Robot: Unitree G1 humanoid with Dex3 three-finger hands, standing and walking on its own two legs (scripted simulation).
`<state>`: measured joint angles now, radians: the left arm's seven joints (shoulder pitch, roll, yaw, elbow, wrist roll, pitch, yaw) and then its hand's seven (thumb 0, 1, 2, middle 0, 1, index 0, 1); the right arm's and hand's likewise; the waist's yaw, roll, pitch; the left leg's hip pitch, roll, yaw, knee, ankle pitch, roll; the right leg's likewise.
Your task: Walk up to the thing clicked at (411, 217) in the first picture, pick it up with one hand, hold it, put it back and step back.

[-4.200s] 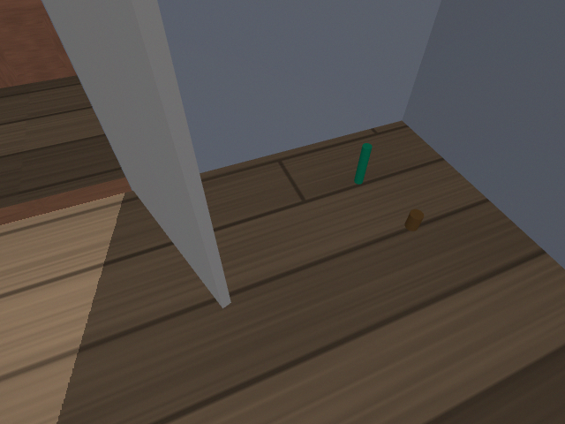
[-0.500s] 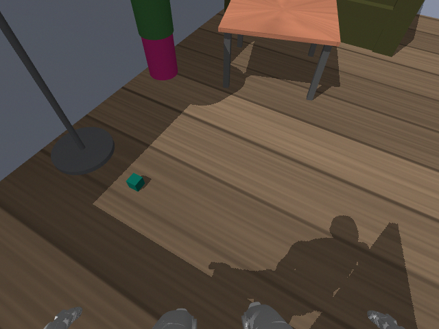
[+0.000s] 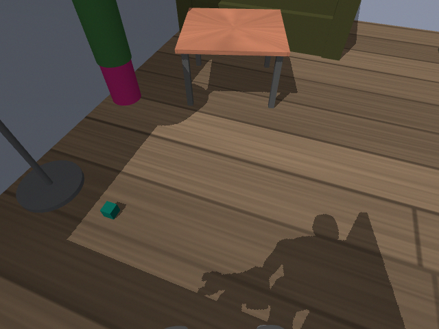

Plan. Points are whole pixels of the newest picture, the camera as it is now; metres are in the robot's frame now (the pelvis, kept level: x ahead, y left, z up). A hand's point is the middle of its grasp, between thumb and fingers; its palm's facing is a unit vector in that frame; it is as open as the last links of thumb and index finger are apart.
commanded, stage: walk up
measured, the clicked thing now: out of the picture -0.25 +1.15 -0.70
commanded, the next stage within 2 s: stand in 0.48 s
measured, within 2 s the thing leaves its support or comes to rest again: neither
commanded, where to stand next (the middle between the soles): +0.09 +0.02 m, yaw -1 degrees
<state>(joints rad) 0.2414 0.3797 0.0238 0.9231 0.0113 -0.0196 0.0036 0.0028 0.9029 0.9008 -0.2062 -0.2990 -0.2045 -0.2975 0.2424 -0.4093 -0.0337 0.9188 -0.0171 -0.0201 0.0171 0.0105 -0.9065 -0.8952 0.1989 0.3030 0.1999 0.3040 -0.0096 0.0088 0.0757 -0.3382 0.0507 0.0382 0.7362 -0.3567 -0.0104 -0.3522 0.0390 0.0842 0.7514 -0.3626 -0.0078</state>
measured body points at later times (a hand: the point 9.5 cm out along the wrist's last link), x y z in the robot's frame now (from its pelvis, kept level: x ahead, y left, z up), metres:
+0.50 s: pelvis +0.01 +0.00 +0.02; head +0.02 -0.01 +0.47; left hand +0.13 +0.30 -0.10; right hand +0.08 -0.31 -0.11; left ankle +0.02 +0.14 -0.71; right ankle +0.03 -0.12 -0.71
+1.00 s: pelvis +0.01 +0.01 +0.03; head +0.02 +0.00 +0.48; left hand +0.09 +0.30 -0.10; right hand +0.09 -0.30 -0.10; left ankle +0.02 +0.14 -0.71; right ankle +0.03 -0.12 -0.71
